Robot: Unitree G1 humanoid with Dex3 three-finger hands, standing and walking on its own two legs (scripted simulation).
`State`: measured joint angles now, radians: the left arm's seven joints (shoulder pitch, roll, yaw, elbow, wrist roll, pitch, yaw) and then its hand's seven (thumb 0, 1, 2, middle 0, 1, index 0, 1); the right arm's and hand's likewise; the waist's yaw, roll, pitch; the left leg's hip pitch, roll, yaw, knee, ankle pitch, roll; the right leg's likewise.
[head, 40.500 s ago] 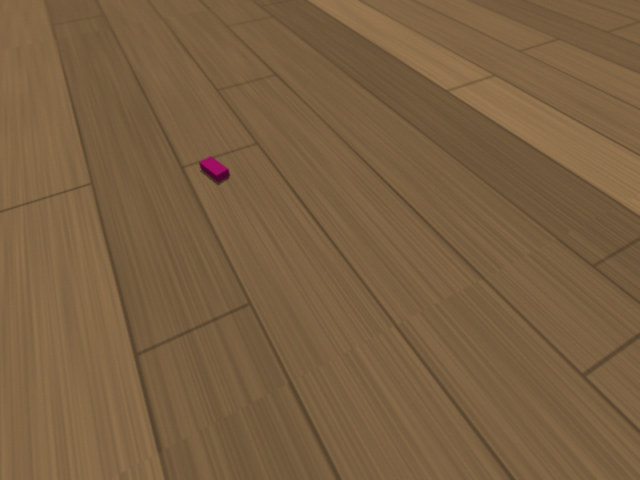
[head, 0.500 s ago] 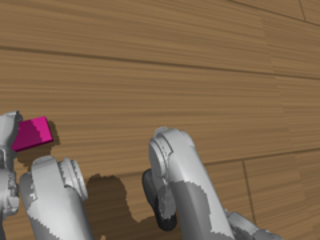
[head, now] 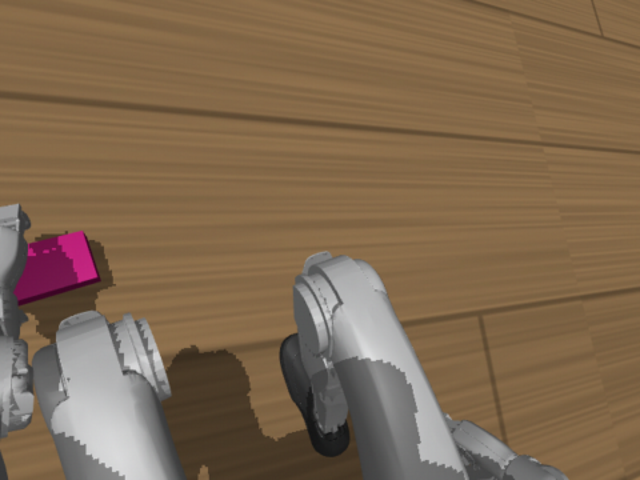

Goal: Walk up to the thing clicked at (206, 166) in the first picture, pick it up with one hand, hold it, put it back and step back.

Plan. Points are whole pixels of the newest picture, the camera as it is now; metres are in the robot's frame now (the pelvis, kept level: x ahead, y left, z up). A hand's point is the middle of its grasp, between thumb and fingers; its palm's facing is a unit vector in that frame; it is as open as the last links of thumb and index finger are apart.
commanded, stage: open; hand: left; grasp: from above
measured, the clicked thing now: (31, 273) +0.40 +0.26 -0.28
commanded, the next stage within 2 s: withdraw in 0.32 s
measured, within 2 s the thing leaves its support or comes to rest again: neither
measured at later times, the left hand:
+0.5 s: hand (0, 282) +0.39 +0.29 -0.24, palm faces -0.44 -0.11 -0.89, open 13.5 cm
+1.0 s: hand out of the picture +0.39 +0.29 -0.08, palm faces -0.40 -0.09 -0.91, open 14.1 cm
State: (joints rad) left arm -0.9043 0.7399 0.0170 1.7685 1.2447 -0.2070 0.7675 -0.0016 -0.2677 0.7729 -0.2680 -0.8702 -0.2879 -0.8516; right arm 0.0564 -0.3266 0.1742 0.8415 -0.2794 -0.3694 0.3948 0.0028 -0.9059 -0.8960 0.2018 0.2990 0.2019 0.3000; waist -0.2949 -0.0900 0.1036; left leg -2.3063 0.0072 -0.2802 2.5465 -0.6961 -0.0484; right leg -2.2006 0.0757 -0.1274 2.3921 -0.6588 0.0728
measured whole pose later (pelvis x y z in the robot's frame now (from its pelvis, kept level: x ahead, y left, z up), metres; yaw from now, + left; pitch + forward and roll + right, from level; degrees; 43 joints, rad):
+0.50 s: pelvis +0.00 +0.00 +0.00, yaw +0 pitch +25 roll -12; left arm -0.90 0.75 0.00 1.76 1.22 -0.20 0.76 0.00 -0.42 0.93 -0.10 -1.06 -0.12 -1.03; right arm 0.07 -0.33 0.18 0.83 -0.28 -0.36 0.38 0.00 -0.90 -0.89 0.20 0.30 0.20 0.30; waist -0.30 -0.10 0.10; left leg -2.31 0.01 -0.28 2.54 -0.70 -0.04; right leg -2.20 0.08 -0.13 2.39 -0.66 0.07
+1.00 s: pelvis +0.00 -0.01 +0.05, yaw +6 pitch +32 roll -5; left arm -0.80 0.47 -0.08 1.29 1.06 0.01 0.40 0.00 -0.52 1.01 -0.10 -0.99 -0.09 -1.00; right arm 0.09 -0.29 -0.03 0.81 -0.10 -0.11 0.29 0.00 -0.91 -0.90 0.20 0.30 0.20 0.30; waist -0.14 0.06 -0.16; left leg -2.22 0.03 -0.13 2.32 -0.67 -0.03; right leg -2.16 0.05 -0.02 2.26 -0.67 0.06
